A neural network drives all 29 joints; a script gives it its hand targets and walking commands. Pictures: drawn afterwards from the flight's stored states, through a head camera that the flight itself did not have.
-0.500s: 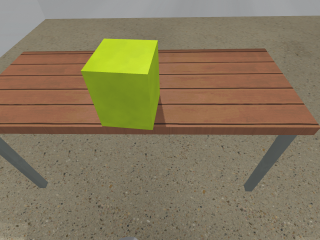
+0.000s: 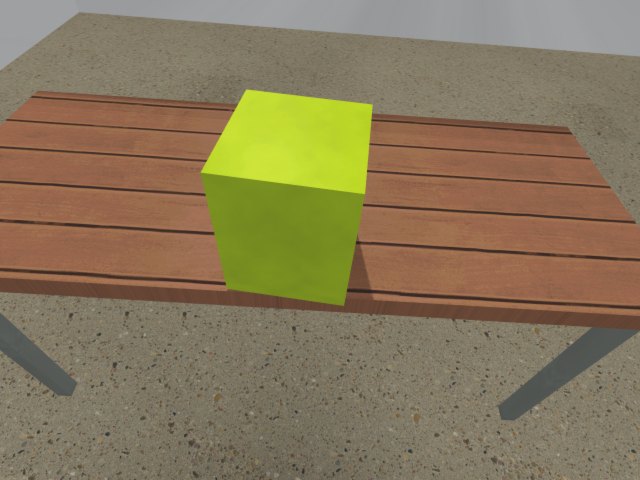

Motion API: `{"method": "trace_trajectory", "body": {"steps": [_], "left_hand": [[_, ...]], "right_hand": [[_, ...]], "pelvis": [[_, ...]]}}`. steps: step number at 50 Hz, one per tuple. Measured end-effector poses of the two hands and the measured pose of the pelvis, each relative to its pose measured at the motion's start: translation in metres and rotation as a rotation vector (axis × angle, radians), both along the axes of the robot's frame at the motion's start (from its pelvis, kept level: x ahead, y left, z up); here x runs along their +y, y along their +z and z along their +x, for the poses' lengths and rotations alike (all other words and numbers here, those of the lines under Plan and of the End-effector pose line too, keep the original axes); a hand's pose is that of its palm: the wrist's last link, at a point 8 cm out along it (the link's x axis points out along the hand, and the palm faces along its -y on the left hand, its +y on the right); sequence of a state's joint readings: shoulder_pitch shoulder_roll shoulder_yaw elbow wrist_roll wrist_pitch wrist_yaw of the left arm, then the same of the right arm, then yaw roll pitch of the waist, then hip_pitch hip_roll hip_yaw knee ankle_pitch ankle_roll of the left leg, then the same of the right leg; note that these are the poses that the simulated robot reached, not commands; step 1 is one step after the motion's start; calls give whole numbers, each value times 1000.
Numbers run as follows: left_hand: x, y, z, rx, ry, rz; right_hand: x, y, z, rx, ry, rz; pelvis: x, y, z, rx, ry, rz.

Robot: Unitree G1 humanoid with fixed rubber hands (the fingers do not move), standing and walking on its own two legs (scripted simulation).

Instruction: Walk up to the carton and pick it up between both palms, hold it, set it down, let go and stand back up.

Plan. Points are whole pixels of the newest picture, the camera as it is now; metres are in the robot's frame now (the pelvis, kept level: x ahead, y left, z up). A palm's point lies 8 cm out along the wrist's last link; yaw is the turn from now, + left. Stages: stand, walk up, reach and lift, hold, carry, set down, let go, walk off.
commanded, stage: walk up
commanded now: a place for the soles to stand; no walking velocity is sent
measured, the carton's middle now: (296, 200) +0.52 +0.04 +0.04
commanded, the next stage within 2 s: none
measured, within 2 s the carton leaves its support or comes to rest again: neither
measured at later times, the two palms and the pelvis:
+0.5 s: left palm out of the picture +0.07 +0.25 -0.12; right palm out of the picture +0.06 -0.25 -0.11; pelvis +0.02 +0.00 +0.02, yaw -1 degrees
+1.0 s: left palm out of the picture +0.02 +0.34 -0.10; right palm out of the picture +0.11 -0.22 -0.11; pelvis +0.05 +0.07 +0.01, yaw -5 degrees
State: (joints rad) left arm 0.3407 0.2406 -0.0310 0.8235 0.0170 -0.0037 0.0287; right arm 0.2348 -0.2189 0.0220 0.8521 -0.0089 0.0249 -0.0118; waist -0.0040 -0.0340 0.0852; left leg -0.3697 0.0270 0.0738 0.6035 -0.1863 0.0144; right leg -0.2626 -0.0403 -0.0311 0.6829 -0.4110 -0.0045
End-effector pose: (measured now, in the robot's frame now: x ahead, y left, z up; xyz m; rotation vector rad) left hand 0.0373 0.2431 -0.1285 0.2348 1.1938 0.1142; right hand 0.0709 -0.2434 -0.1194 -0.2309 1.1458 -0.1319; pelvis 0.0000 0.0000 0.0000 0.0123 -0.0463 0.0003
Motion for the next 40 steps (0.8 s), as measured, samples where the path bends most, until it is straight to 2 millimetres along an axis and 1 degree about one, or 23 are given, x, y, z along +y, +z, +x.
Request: {"method": "trace_trajectory", "body": {"steps": [2,5,8,14,19,23,30,38,40], "left_hand": [[0,3,1,1,5,9],[2,11,3,2,18,13],[6,16,11,3,15,17],[11,18,32,-18,-11,13],[10,15,38,-8,-21,3],[10,13,34,16,-22,-1],[14,11,21,62,-13,4],[19,11,7,100,-4,17],[23,15,3,93,3,38]], "right_hand": [[-4,-3,4,0,4,3],[-5,-1,10,-9,3,14],[-3,1,12,-12,9,21],[-5,4,2,25,6,5],[-9,7,-4,56,0,-14],[-11,8,-6,70,-3,-24],[-9,8,-6,83,-2,-25],[-7,6,-7,93,2,-21],[-9,6,-5,104,27,-28]], "pelvis": [[0,0,1,-8,3,-13],[0,5,5,0,-1,-20],[1,9,10,8,-5,-24],[1,13,16,14,-12,-25],[3,14,18,16,-14,-23],[4,15,19,18,-14,-23],[6,16,19,19,-14,-23],[7,16,19,21,-17,-22],[11,16,21,25,-32,-24]]}}
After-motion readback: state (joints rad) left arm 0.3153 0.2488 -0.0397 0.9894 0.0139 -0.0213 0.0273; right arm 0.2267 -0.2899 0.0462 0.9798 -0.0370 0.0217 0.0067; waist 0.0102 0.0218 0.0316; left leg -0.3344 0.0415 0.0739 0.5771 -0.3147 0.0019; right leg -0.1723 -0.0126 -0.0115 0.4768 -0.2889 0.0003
